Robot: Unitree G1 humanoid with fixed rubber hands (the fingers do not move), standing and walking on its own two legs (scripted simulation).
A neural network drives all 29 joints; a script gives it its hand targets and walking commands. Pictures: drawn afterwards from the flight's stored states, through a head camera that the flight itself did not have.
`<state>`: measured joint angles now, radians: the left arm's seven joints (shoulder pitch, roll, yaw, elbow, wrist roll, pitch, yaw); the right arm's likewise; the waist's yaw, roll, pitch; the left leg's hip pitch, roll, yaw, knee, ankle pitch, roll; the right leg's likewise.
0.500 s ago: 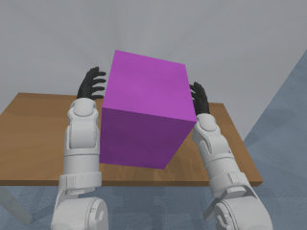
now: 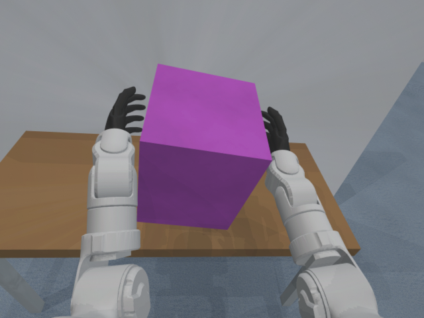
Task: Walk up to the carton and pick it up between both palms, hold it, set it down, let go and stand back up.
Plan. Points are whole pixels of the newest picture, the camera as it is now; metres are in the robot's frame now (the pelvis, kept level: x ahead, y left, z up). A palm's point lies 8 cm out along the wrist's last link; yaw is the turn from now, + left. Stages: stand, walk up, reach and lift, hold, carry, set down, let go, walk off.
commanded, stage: hold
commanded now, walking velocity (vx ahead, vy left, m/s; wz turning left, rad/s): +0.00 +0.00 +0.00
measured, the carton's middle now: (195, 153) +0.40 +0.01 +0.12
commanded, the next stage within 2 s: none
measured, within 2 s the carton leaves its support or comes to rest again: neither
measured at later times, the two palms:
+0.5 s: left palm (116, 131) +0.36 +0.15 +0.21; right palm (276, 147) +0.36 -0.14 +0.18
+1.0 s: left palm (108, 134) +0.35 +0.16 +0.20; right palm (271, 144) +0.36 -0.13 +0.19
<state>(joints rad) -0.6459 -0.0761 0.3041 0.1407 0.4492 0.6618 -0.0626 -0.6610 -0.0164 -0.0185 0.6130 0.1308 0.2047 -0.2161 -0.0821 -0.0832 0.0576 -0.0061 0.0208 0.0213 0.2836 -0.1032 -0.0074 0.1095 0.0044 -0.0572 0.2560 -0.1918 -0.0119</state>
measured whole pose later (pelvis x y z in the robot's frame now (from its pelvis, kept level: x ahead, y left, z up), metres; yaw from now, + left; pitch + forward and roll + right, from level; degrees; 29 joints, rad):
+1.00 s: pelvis +0.00 +0.00 +0.00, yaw +0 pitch -11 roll +0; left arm -0.63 -0.07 0.33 0.05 0.45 0.73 -0.09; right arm -0.69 0.00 -0.01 0.58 0.15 0.24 -0.22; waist -0.09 -0.09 0.08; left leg 0.01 0.02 0.03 0.29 -0.10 -0.01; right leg 0.13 0.00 -0.07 0.25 -0.19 -0.01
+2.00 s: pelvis +0.00 +0.00 +0.00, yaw +0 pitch -11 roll +0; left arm -0.59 -0.08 0.30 0.02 0.46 0.73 -0.08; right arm -0.65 -0.02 0.03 0.55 0.16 0.21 -0.22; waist -0.09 -0.09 0.08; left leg 0.03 0.03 0.04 0.28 -0.11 -0.01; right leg 0.14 0.00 -0.07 0.25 -0.19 -0.01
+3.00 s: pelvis +0.00 +0.00 +0.00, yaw +0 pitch -11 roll +0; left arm -0.60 -0.08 0.30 0.03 0.46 0.73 -0.08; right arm -0.66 -0.01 0.00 0.56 0.14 0.20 -0.21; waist -0.09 -0.09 0.08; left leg 0.03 0.03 0.05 0.28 -0.11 -0.01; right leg 0.14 0.00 -0.08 0.25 -0.19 -0.01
